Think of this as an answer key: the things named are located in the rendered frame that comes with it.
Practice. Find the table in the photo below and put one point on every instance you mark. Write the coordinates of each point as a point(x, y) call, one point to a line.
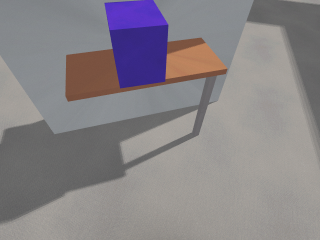
point(94, 74)

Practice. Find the carton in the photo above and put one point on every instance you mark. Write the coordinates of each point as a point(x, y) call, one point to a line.
point(139, 37)

